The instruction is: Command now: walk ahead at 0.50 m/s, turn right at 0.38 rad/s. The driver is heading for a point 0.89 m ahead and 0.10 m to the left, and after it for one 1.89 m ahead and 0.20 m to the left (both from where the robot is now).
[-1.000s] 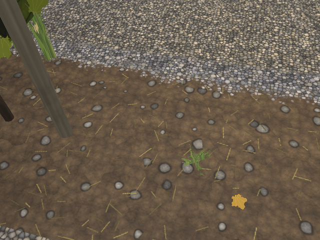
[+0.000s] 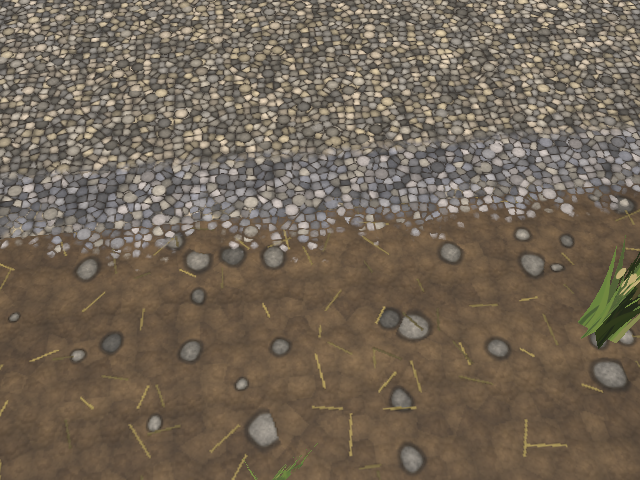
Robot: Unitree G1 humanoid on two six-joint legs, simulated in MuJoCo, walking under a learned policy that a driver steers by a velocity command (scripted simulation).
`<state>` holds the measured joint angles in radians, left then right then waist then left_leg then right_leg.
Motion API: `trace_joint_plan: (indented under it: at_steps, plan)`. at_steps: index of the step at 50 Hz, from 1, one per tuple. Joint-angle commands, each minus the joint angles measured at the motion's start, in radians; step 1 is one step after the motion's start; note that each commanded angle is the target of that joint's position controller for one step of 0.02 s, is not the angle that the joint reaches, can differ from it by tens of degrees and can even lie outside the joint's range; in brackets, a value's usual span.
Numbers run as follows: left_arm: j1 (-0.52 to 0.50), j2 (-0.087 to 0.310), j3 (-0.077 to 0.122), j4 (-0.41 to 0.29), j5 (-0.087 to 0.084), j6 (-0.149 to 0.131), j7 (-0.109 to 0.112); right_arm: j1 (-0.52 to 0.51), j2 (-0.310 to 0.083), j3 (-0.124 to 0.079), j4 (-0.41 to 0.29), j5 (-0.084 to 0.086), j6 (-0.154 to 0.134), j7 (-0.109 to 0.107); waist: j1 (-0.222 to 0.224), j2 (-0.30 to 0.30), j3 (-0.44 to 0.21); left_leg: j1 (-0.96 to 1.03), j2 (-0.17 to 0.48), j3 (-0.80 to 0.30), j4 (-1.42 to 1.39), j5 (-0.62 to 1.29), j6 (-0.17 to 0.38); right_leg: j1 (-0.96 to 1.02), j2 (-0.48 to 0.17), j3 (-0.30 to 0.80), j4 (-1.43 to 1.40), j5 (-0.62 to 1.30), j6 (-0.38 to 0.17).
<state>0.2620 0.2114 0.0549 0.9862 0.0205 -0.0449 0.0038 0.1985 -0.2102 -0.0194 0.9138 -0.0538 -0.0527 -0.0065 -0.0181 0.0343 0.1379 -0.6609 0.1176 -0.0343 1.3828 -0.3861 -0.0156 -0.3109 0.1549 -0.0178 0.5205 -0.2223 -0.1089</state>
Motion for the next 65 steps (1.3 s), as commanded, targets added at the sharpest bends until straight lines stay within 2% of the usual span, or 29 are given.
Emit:
trace_joint_plan:
  at_steps: [1,3,5,8,10,11,12,13,14,15,17,20,22,27,32,35,37,38,39,40,41,42,44,49,57,59,62,64,65]
  plan:
    - [-0.025,0.185,0.035,-0.067,-0.006,-0.043,0.004,0.076,-0.064,-0.008,-0.064,0.002,-0.002,0.014,-0.05,-0.064,-0.159,0.2,0.017,0.018,-0.408,0.215,-0.021,-0.077,-0.315,0.255,-0.254,0.629,-0.194]
    - [0.003,0.147,0.029,-0.057,-0.02,-0.046,-0.014,0.053,-0.055,-0.004,-0.057,0.027,-0.014,0.015,-0.022,-0.105,-0.193,0.288,-0.009,0.03,-0.561,0.358,0.004,-0.023,-0.274,0.198,-0.244,0.653,-0.154]
    - [0.064,0.138,0.027,-0.039,-0.027,-0.035,-0.02,-0.037,-0.07,-0.009,-0.077,0.033,-0.013,0.014,0.021,-0.086,-0.179,0.257,-0.027,0.036,-0.641,0.394,0.02,0.077,-0.284,0.221,-0.24,0.54,-0.129]
    - [0.145,0.148,0.024,-0.012,-0.008,-0.015,-0.014,-0.171,-0.087,-0.022,-0.124,0.03,-0.011,0.026,0.067,-0.055,-0.097,0.188,-0.054,0.045,-0.726,0.308,0.046,0.183,-0.327,0.288,-0.23,0.385,-0.121]
    - [0.151,0.173,0.03,-0.005,0.002,-0.009,-0.007,-0.145,-0.092,-0.028,-0.123,0.023,-0.019,0.028,0.044,-0.07,-0.068,0.245,-0.08,0.053,-0.802,0.217,0.064,0.21,-0.335,0.295,-0.192,0.37,-0.103]
    - [0.134,0.179,0.031,-0.007,0.001,-0.01,-0.004,-0.065,-0.093,-0.034,-0.097,0.02,-0.026,0.025,0.0,-0.056,-0.088,0.366,-0.109,0.067,-0.871,0.204,0.075,0.192,-0.31,0.27,-0.113,0.431,-0.084]
    - [0.129,0.156,0.024,-0.014,0.001,-0.018,-0.004,0.076,-0.131,-0.052,-0.05,0.012,-0.039,0.017,-0.058,-0.004,-0.153,0.56,-0.08,0.005,-0.912,0.201,0.107,0.126,-0.248,0.218,0.07,0.466,-0.055]
    - [0.121,0.119,0.012,-0.052,0.001,-0.031,-0.003,0.256,-0.215,-0.071,-0.028,0.002,-0.048,0.005,-0.125,0.111,-0.284,0.773,0.131,-0.252,-0.965,0.139,0.172,-0.007,-0.164,0.118,0.368,0.26,-0.022]
    - [0.218,0.087,0.012,-0.05,-0.022,-0.032,-0.007,0.296,-0.292,-0.096,0.007,0.015,-0.03,0.005,-0.079,0.312,-0.335,0.921,0.308,-0.652,-1.101,0.056,0.299,-0.292,-0.018,0.043,0.612,-0.336,0.003]
    - [0.135,0.162,0.025,-0.042,0.009,-0.019,-0.003,0.219,-0.195,-0.076,-0.008,0.032,-0.015,0.008,-0.058,0.087,-0.195,0.828,0.267,-0.606,-1.109,-0.106,0.273,-0.403,-0.094,0.107,0.679,-0.315,-0.003]
    - [0.04,0.113,0.018,-0.062,0.006,-0.017,-0.019,0.074,-0.117,-0.055,-0.032,0.033,-0.017,0.013,-0.011,0.002,-0.069,0.615,0.181,-0.391,-1.165,0.009,0.229,-0.357,-0.164,0.11,0.616,-0.147,0.009]
    - [0.055,0.089,0.012,-0.044,0.024,0.004,-0.03,0.089,-0.101,-0.049,-0.001,0.041,-0.039,0.007,0.031,0.057,-0.088,0.533,0.108,-0.223,-1.199,0.28,0.202,-0.253,-0.194,0.072,0.551,-0.068,0.054]
    - [0.008,0.086,0.01,-0.059,0.018,0.008,-0.034,0.126,-0.12,-0.054,0.02,0.046,-0.049,0.008,0.038,0.042,-0.106,0.552,0.102,-0.167,-1.214,0.376,0.212,-0.279,-0.209,0.053,0.512,-0.015,0.075]
    - [-0.196,0.063,-0.006,-0.122,0.011,0.008,-0.039,0.203,-0.117,-0.051,0.057,0.047,-0.046,0.009,0.0,0.04,-0.067,0.58,0.06,-0.071,-1.246,0.455,0.204,-0.324,-0.232,-0.012,0.28,0.135,0.112]
    - [-0.305,0.062,-0.018,-0.158,0.004,0.003,-0.039,0.277,-0.131,-0.052,0.092,0.038,-0.043,0.007,-0.035,0.06,-0.044,0.628,0.08,-0.038,-1.218,0.524,0.2,-0.244,-0.205,-0.05,0.092,0.167,0.084]
    - [-0.289,0.086,-0.009,-0.168,0.003,-0.007,-0.031,0.271,-0.142,-0.056,0.105,0.034,-0.041,0.001,-0.009,0.059,-0.047,0.675,0.119,-0.054,-1.144,0.655,0.186,-0.167,-0.187,-0.047,0.033,0.085,0.043]
    - [-0.08,0.11,0.009,-0.102,0.011,-0.026,-0.017,0.236,-0.151,-0.056,0.105,0.038,-0.037,0.0,0.093,0.017,-0.143,0.652,0.07,-0.021,-0.9,0.84,0.158,0.094,-0.136,-0.064,-0.076,0.08,0.012]
    - [0.092,0.165,0.028,-0.056,0.03,-0.041,-0.004,0.233,-0.123,-0.045,0.089,0.045,-0.038,0.002,0.149,-0.044,-0.257,0.509,0.013,0.014,-0.672,0.683,0.139,0.344,-0.236,0.039,-0.093,0.039,-0.02]
    - [0.21,0.28,0.057,-0.048,0.049,-0.043,0.004,0.331,-0.01,-0.019,0.056,0.085,-0.037,0.011,0.139,-0.271,-0.416,0.158,-0.132,0.103,-0.3,0.172,0.087,0.663,-0.547,0.472,-0.162,-0.141,-0.119]
    - [0.16,0.253,0.054,-0.054,0.019,-0.027,-0.002,0.322,-0.102,-0.046,0.074,0.06,-0.027,0.001,0.123,-0.213,-0.419,0.08,-0.154,0.002,-0.163,-0.113,0.106,0.574,-0.595,0.638,-0.269,-0.214,-0.129]
    - [0.048,0.187,0.034,-0.074,0.007,-0.022,-0.004,0.251,-0.123,-0.059,0.062,0.051,-0.022,0.002,0.079,-0.134,-0.259,0.051,-0.093,-0.033,-0.143,-0.034,0.119,0.426,-0.548,0.488,-0.288,-0.277,-0.097]
    - [-0.026,0.126,0.019,-0.087,0.005,-0.028,-0.007,0.21,-0.096,-0.054,0.055,0.05,-0.023,0.009,0.056,-0.102,-0.16,0.066,-0.057,-0.03,-0.181,0.042,0.118,0.291,-0.507,0.369,-0.332,-0.198,-0.073]
    - [-0.053,0.074,0.004,-0.078,0.0,-0.044,0.001,0.208,-0.063,-0.056,0.062,0.03,-0.001,0.02,0.012,-0.118,-0.093,0.121,-0.021,-0.024,-0.239,0.107,0.11,0.169,-0.427,0.188,-0.373,-0.042,-0.013]
    - [0.044,0.083,0.007,-0.04,-0.006,-0.076,0.008,0.123,-0.04,-0.06,0.027,0.027,0.036,0.041,-0.002,-0.103,-0.078,0.028,-0.01,0.004,-0.264,0.235,0.085,0.194,-0.404,0.007,-0.389,0.202,-0.015]
    - [0.146,0.092,0.001,0.001,-0.004,-0.071,0.026,-0.152,-0.011,-0.031,-0.085,0.026,0.032,0.062,0.04,-0.086,-0.012,0.014,-0.041,0.131,-0.642,0.398,0.084,0.276,-0.392,-0.177,-0.356,0.506,-0.003]
    - [0.17,0.108,0.003,0.011,-0.005,-0.061,0.036,-0.176,-0.009,-0.027,-0.103,0.019,0.028,0.061,0.044,-0.089,-0.02,0.07,-0.082,0.184,-0.721,0.364,0.101,0.324,-0.397,-0.218,-0.282,0.717,0.007]
    - [0.144,0.147,0.016,0.004,-0.006,-0.042,0.052,-0.03,-0.046,-0.04,-0.072,0.012,0.022,0.05,-0.018,-0.148,-0.112,0.232,-0.172,0.216,-0.754,0.254,0.154,0.376,-0.399,-0.247,-0.041,1.053,0.022]
    - [0.108,0.163,0.025,-0.017,-0.014,-0.024,0.046,0.157,-0.1,-0.066,-0.022,0.0,0.0,0.036,-0.106,-0.114,-0.225,0.473,-0.199,0.168,-0.92,0.363,0.207,0.301,-0.384,-0.247,0.323,0.851,0.046]
    - [0.123,0.132,0.02,-0.047,-0.02,-0.025,0.039,0.206,-0.193,-0.091,-0.016,-0.003,-0.009,0.023,-0.112,0.007,-0.303,0.693,-0.022,-0.02,-0.898,0.745,0.261,0.086,-0.309,-0.249,0.623,0.288,0.085]
